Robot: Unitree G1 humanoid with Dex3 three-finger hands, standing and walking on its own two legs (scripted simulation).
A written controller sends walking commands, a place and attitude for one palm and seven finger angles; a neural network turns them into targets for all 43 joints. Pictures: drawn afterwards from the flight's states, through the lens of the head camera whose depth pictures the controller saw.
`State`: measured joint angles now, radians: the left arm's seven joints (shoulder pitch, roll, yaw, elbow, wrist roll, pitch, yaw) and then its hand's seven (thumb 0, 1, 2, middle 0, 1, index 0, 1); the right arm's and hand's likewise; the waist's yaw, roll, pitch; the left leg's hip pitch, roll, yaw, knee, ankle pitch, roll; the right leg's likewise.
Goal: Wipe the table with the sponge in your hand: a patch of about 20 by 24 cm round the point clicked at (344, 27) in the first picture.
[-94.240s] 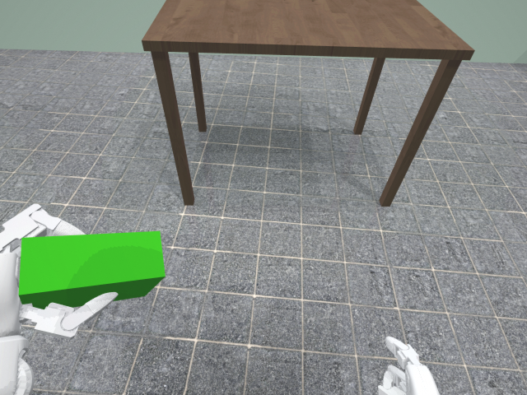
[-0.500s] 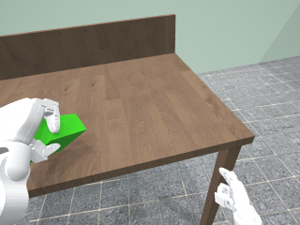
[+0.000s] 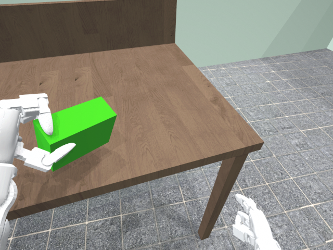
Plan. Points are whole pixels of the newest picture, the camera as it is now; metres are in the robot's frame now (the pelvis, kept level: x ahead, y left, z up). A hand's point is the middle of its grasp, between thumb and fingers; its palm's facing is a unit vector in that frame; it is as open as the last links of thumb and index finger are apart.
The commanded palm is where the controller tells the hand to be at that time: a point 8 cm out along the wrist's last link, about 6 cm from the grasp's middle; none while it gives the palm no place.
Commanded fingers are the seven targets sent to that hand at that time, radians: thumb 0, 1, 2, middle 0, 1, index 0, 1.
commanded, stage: step back with the hand held close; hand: left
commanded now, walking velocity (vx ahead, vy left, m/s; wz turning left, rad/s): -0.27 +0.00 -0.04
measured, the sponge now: (87, 128) +0.29 +0.21 +0.19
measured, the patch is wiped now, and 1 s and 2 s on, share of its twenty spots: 0.90 0.90 0.90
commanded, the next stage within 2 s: stop stepping back and stand still in 0.92 s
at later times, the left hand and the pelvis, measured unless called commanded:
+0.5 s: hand out of the picture +0.15 +0.26 +0.25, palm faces +0.48 -0.76 -0.44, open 6.8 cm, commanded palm +0.11 +0.31 +0.28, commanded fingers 0.00 0.10 1.30 -1.20 -1.60 -1.20 -1.60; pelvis -0.05 +0.02 -0.01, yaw +0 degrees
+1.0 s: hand out of the picture +0.01 +0.22 +0.26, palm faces +0.43 -0.81 -0.40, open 6.8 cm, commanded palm -0.05 +0.28 +0.28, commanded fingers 0.00 0.10 1.30 -1.20 -1.60 -1.20 -1.60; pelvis -0.21 +0.00 -0.01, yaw +0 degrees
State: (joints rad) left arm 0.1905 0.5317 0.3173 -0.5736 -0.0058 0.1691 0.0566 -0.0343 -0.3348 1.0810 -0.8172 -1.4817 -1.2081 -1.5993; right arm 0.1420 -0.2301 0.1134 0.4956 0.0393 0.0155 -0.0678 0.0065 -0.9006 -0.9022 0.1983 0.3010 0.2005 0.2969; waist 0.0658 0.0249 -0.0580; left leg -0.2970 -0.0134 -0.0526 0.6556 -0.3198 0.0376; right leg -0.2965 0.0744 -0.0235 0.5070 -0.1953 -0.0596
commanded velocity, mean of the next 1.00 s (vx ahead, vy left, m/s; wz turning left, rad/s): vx -0.32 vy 0.00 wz -0.06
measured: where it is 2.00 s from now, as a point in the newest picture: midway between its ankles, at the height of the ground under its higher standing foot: outside the picture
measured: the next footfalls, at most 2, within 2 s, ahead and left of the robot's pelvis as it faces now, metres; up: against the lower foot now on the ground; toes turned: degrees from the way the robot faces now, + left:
left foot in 0.02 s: +0.01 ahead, +0.14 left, +0.00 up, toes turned +1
right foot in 0.66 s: -0.03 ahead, -0.12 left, +0.00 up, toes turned -1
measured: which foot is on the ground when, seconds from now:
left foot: up 0.00-0.00, down 0.02-0.70, up 0.72-0.90, down 0.92-1.00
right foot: down 0.00-0.44, up 0.46-0.64, down 0.66-0.92, up 0.94-1.00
